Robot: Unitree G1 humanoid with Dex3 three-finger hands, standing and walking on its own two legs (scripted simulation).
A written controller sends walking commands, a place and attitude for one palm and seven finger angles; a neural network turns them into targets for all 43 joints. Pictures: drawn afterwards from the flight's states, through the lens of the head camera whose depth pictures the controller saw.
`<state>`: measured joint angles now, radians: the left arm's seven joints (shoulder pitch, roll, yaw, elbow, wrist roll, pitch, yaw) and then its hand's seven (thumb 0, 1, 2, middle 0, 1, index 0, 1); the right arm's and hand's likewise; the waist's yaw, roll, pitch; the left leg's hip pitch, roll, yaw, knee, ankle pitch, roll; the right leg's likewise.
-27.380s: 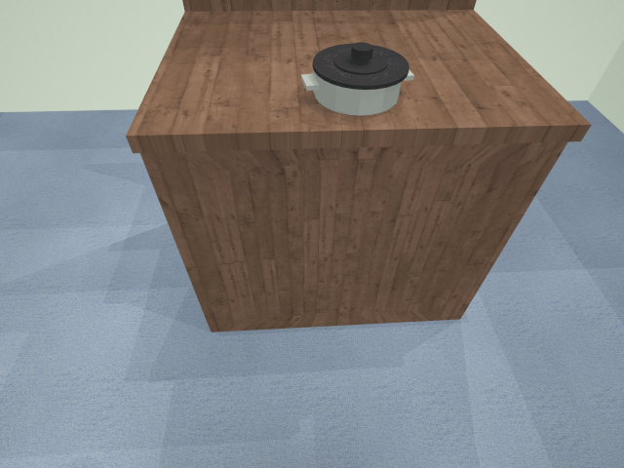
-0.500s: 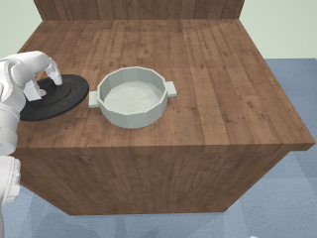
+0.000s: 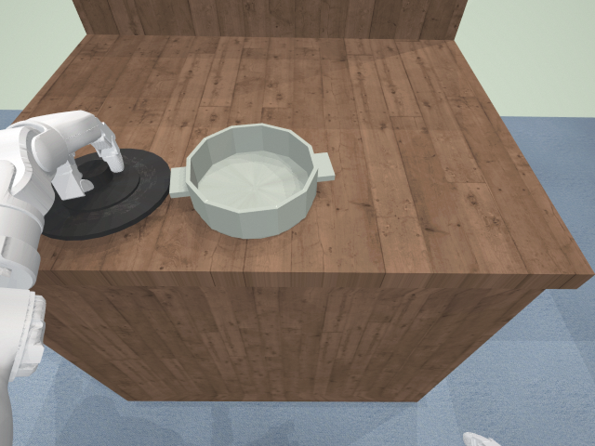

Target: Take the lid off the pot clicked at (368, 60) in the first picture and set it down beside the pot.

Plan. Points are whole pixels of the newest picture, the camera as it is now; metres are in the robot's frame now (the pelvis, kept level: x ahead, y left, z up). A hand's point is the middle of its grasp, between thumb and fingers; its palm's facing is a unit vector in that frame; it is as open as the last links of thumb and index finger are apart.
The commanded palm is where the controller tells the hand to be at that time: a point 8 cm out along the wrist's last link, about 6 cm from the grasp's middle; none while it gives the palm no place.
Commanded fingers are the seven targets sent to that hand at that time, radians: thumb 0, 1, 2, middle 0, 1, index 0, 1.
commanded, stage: lower the lid onto the table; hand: left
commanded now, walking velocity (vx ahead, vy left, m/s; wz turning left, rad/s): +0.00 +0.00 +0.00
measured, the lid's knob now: (94, 174) +0.46 +0.29 +0.11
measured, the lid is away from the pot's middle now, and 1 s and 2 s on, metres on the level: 0.22 0.23 0.23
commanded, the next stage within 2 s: open the fingers wide in 0.14 s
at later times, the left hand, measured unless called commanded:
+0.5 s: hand (76, 178) +0.43 +0.30 +0.13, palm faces -0.36 -0.08 -0.93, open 7.7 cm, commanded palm +0.44 +0.30 +0.19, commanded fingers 0.00 0.27 1.12 -0.84 -0.73 -0.78 -0.69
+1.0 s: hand (76, 175) +0.44 +0.30 +0.13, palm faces -0.35 -0.07 -0.93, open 9.3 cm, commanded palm +0.44 +0.30 +0.19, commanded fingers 0.00 -0.15 0.98 -0.55 -0.50 -0.55 -0.50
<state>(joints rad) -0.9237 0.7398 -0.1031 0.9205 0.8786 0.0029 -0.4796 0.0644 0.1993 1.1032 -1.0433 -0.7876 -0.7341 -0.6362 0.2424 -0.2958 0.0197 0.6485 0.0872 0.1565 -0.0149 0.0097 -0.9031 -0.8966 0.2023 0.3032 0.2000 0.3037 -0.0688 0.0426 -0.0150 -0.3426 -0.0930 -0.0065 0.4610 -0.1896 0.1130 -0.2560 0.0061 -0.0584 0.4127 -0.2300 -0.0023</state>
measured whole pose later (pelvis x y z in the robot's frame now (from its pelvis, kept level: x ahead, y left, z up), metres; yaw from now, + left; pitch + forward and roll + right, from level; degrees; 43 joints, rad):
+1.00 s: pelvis +0.00 +0.00 -0.01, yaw -1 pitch +7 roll -2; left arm -0.90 0.79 -0.06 0.94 0.90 -0.11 -0.40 0.01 0.01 1.02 -0.75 -0.67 -0.64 -0.58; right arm 0.27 -0.29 0.02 0.64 0.09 0.24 -0.04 0.01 -0.90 -0.90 0.20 0.30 0.20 0.30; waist -0.07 0.04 -0.04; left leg -0.44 -0.08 0.01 0.54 -0.22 0.12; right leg -0.35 0.02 -0.04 0.48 -0.26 0.00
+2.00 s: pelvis +0.01 +0.01 +0.00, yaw -1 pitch +6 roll -2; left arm -0.93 0.82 -0.05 0.83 0.89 -0.02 -0.46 0.00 -0.18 1.01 -0.59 -0.41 -0.59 -0.41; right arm 0.24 -0.29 0.03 0.63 0.09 0.22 -0.03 0.01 -0.90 -0.90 0.20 0.30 0.20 0.30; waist -0.08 0.05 -0.03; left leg -0.38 -0.09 0.01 0.48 -0.21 0.12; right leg -0.29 0.01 -0.04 0.42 -0.24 0.00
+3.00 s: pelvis +0.01 +0.00 +0.00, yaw -2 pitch +5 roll -2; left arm -1.02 0.86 -0.06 0.72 0.90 0.11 -0.54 0.00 -0.18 1.01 -0.59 -0.41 -0.59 -0.41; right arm 0.26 -0.31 0.04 0.62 0.09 0.18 -0.02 0.01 -0.90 -0.90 0.20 0.30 0.20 0.30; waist -0.07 0.06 -0.02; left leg -0.32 -0.09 0.02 0.42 -0.18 0.11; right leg -0.25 0.01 -0.02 0.39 -0.22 0.00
